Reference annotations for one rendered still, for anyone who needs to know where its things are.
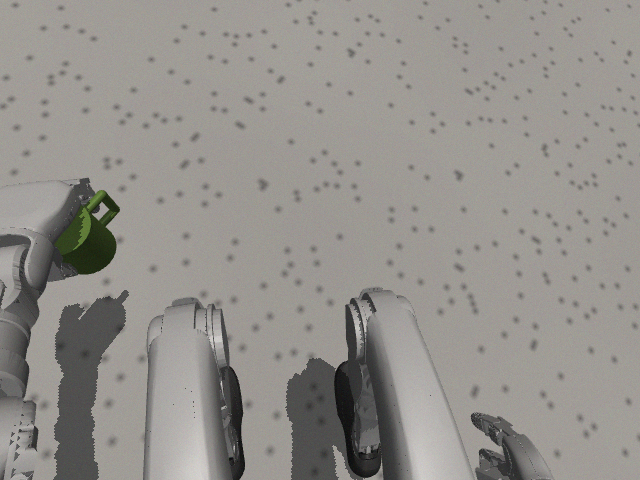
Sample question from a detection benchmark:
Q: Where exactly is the right robot hand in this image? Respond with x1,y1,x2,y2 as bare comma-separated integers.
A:
471,412,554,480

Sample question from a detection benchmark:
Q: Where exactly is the right robot foot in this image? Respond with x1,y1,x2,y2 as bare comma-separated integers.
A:
334,361,381,478

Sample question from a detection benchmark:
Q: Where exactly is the left robot arm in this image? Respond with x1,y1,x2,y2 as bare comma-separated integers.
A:
0,228,55,480

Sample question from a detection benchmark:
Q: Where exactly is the mug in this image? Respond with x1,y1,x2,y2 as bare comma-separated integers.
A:
54,190,120,275

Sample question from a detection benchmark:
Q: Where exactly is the left robot foot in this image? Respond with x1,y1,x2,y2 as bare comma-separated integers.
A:
227,366,245,480

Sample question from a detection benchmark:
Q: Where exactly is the left robot hand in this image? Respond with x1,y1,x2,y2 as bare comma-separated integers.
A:
0,178,100,282

